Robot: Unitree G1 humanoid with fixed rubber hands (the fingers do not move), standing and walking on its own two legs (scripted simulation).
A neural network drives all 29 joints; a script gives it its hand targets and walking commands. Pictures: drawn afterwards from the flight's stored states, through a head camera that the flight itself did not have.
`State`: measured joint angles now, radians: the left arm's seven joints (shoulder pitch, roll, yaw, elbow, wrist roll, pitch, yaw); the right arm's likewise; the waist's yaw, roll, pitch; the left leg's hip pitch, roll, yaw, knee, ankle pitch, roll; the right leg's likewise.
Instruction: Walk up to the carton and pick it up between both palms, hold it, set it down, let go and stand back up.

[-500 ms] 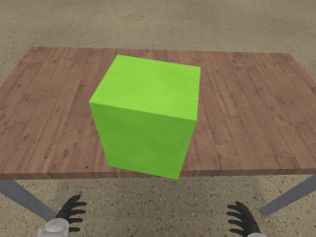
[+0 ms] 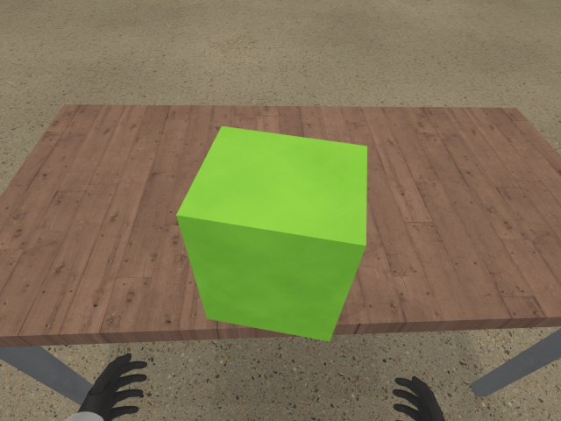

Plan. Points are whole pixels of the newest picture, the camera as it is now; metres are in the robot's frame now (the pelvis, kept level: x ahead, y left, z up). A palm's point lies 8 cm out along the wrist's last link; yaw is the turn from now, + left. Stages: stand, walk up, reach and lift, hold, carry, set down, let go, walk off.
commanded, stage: reach and lift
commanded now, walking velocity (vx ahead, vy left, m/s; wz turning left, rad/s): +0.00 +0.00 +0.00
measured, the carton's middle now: (279, 241) +0.37 +0.01 +0.06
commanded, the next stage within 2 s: none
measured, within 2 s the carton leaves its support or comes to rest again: neither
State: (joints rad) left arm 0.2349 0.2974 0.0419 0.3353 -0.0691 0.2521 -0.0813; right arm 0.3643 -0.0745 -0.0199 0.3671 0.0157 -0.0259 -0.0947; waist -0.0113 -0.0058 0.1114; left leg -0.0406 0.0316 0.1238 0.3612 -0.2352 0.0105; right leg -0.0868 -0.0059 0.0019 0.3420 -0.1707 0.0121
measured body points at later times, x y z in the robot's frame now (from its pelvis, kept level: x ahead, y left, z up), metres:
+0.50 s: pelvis -0.01 +0.00 +0.00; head -0.01 +0.00 +0.45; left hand +0.15 +0.25 -0.02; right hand +0.14 -0.19 -0.03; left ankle -0.02 +0.10 -0.75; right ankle +0.02 -0.13 -0.75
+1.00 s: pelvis +0.01 +0.00 +0.00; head +0.00 +0.01 +0.45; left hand +0.15 +0.25 +0.03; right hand +0.17 -0.16 +0.02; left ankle -0.02 +0.10 -0.75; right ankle +0.01 -0.13 -0.75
